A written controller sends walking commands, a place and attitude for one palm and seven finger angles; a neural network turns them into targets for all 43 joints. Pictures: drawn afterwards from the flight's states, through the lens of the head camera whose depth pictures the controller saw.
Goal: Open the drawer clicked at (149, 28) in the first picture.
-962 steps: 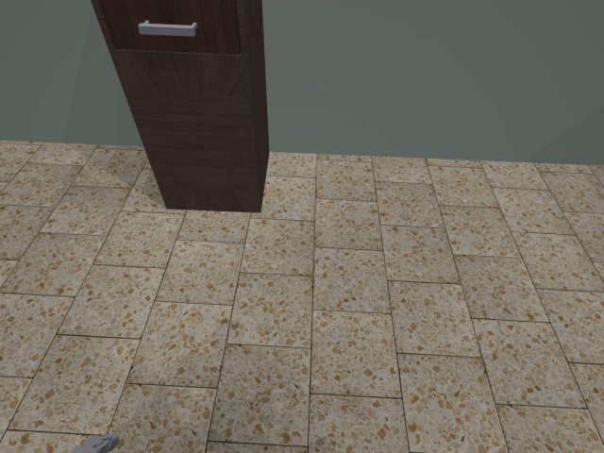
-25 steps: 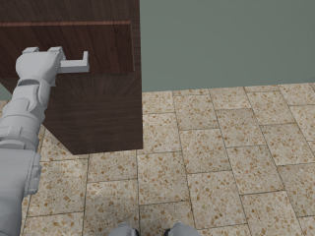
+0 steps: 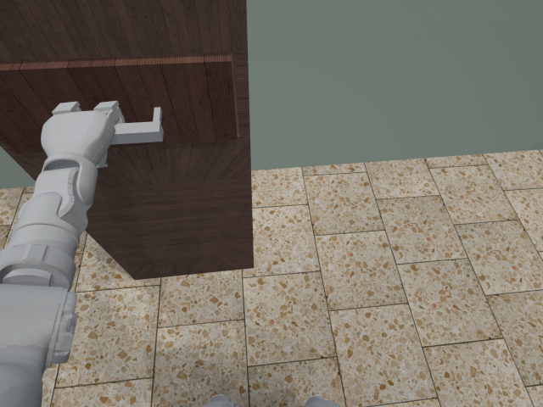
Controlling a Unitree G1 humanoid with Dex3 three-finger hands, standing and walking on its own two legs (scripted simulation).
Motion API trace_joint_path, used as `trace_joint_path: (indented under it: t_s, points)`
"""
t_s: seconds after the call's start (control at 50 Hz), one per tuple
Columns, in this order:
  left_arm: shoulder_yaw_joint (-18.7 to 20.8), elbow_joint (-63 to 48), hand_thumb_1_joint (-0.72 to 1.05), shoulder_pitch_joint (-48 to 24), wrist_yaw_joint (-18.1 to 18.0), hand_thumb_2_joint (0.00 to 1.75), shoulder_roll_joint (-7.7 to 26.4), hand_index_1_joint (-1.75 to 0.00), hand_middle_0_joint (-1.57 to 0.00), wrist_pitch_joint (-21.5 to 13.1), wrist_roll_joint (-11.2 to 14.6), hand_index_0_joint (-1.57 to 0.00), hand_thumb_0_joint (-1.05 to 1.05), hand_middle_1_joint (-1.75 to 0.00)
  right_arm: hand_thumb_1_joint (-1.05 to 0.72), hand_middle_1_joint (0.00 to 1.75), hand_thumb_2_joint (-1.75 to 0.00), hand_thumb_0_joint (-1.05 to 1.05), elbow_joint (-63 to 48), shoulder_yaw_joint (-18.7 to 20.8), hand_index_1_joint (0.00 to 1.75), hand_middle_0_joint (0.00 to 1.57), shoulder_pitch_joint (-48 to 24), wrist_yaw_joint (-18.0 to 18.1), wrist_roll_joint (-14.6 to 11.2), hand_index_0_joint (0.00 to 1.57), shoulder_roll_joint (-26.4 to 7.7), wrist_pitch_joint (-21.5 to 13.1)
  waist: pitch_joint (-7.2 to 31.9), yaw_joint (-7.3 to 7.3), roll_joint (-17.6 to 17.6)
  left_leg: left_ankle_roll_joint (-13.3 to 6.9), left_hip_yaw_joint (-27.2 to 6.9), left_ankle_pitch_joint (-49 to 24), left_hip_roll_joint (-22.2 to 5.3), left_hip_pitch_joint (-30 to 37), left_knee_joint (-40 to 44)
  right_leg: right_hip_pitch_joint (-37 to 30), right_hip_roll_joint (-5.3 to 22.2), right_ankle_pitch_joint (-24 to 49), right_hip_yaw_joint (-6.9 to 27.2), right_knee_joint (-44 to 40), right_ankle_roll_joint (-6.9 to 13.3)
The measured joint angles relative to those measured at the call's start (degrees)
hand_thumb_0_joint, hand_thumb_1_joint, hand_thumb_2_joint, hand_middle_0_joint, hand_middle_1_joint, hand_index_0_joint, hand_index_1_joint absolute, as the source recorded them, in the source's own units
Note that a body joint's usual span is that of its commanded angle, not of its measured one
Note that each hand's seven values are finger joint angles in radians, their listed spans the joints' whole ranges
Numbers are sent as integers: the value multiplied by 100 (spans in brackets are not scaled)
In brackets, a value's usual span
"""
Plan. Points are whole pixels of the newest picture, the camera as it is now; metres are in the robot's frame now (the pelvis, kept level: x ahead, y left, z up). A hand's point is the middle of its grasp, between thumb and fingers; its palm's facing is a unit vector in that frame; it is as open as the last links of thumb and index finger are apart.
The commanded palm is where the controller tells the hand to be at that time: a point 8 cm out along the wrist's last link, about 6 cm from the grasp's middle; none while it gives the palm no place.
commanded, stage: pull the drawer open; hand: left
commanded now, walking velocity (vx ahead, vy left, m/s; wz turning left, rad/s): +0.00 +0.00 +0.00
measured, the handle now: (110, 125) +0.53 +0.23 +0.07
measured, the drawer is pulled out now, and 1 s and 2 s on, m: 0.01 0.05 0.11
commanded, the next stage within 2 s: none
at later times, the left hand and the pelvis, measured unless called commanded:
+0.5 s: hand (98, 157) +0.49 +0.25 +0.05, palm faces -0.05 -0.03 -1.00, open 5.5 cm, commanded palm +0.47 +0.24 +0.10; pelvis +0.00 -0.01 +0.00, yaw +2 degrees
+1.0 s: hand (94, 177) +0.45 +0.25 +0.05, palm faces -0.01 -0.05 -1.00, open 5.5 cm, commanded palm +0.41 +0.25 +0.10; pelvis +0.02 +0.00 +0.01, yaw +0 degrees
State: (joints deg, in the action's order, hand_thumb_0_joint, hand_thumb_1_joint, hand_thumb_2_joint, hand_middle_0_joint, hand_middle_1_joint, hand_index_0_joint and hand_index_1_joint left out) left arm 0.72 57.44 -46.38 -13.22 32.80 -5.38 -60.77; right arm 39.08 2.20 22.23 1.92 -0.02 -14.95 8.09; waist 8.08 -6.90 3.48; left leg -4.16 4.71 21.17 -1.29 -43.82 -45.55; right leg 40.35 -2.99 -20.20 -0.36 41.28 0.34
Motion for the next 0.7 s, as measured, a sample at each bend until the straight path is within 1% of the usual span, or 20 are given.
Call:
trace_joint_path:
  t_s: [0.1, 0.14, 0.2, 0.26, 0.32, 0.46, 0.6, 0.7]
  points:
    - [35, -737, 77, 660, 11, 80, -158, -134, -28, 20, 111, -40, 3, -135, -90, 30, -90, 0, -116, 26, 30, 20, -155, -75, -30, 20, 27, 111, 46, 133, -3, -12, 60, 60, 19, 297, 163, -278, 10, -41, 72, -161, -25]
    - [-90, -697, 76, 589, -37, 81, -233, -135, -28, 12, 70, -40, 3, -135, -90, 30, -90, 0, -112, 15, 30, 20, -226, -67, -29, 20, 31, 112, 26, 177, -15, -12, 5, 79, 54, 349, 171, -357, 41, -79, 18, -172, -30]
    - [-301, -304, 76, 161, -87, 83, -293, -135, -31, -3, -66, -40, 1, -134, -90, 30, -90, 0, -56, -30, 30, 20, -368, -17, -7, 20, 31, 99, 3, 204, -61, -4, -121, 94, 109, 276, 96, -336, 89, -150, -112, -103, -18]
    - [-412, -30, 76, -148, -122, 84, -314, -135, -31, 42, -130, -40, 2, -134, -90, 30, -90, 0, -76, -36, 30, 20, -471, 27, 12, 20, 21, 82, 6, 187, -79, 16, -201, 89, 131, 152, 22, -242, 109, -179, -196, -30, 4]
    - [-448, 188, 75, -363, -112, 84, -279, -134, -31, 66, -128, -40, 2, -133, -90, 30, -90, 0, -124, -31, 30, 20, -502, 55, 21, 20, 13, 65, 4, 146, -87, 35, -240, 75, 130, 51, -34, -150, 108, -183, -238, 32, 23]
    - [-364, 492, 75, -592, -45, 82, -70, -134, -31, 1, -122, -40, 3, -132, -90, 30, -90, 0, -136, -59, 30, 20, -316, 89, 7, 20, -14, 65, -41, 12, -95, 77, -266, 21, 75, -93, -108, -2, 57, -129, -265, 106, 74]
    - [-126, 350, 77, -367, 73, 81, 115, -134, -30, 54, -90, -39, 4, -132, -90, 30, -90, 0, -23, 5, 30, 20, 46, 62, 6, 20, -42, 114, -71, -74, -48, 95, -164, -19, -6, -82, -69, 42, -16, -44, -158, 81, 97]
    - [42, 14, 77, 56, 100, 80, 153, -134, -29, 14, 21, -39, 4, -133, -90, 30, -90, 0, 83, 66, 30, 20, 242, 45, -4, 20, -45, 164, -67, -47, -7, 88, -55, -19, -43, 71, 43, -60, -51, -7, -42, -14, 88]
